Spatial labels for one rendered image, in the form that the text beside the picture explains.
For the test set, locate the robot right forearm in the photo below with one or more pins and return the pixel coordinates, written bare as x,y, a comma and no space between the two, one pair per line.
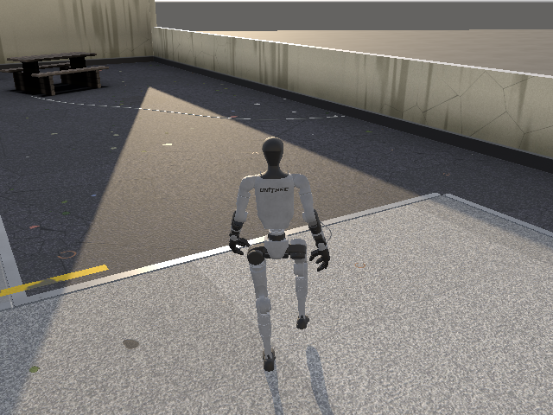
317,233

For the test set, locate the right robot hand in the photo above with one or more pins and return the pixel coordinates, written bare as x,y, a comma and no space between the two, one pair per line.
324,257

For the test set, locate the left robot upper arm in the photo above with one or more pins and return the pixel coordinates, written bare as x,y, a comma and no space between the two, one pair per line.
246,185

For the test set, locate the left robot hand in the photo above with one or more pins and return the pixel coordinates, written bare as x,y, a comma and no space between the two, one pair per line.
240,242

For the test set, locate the robot left forearm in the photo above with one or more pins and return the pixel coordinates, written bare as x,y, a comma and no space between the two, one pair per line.
235,228

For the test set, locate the right robot upper arm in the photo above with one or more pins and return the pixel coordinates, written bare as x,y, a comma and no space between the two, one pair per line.
301,182

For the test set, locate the right robot shin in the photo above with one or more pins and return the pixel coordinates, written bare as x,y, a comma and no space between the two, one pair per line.
302,290

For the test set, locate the robot right foot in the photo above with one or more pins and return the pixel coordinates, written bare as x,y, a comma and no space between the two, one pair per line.
301,322

